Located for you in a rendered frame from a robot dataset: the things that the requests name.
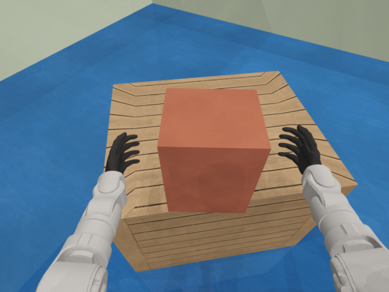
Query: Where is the pedestal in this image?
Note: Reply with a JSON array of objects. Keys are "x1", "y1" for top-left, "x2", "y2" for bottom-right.
[{"x1": 103, "y1": 71, "x2": 358, "y2": 272}]

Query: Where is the carton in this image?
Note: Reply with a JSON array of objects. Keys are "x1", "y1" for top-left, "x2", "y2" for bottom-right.
[{"x1": 157, "y1": 88, "x2": 271, "y2": 213}]

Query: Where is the robot left hand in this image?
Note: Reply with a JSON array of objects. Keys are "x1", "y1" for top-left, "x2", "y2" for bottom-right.
[{"x1": 105, "y1": 132, "x2": 140, "y2": 174}]

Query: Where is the robot right upper arm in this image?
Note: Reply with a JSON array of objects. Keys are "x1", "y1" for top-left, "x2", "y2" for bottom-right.
[{"x1": 330, "y1": 248, "x2": 389, "y2": 292}]

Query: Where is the robot left upper arm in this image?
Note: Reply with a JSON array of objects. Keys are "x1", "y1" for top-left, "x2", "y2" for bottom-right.
[{"x1": 39, "y1": 261, "x2": 108, "y2": 292}]

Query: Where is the robot right hand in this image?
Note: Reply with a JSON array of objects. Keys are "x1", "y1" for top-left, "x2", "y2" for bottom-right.
[{"x1": 278, "y1": 125, "x2": 322, "y2": 175}]

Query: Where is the robot right forearm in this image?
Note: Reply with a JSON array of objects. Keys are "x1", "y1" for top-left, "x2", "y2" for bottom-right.
[{"x1": 301, "y1": 164, "x2": 389, "y2": 258}]

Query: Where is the robot left forearm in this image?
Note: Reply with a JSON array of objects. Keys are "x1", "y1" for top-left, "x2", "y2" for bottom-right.
[{"x1": 35, "y1": 171, "x2": 127, "y2": 292}]

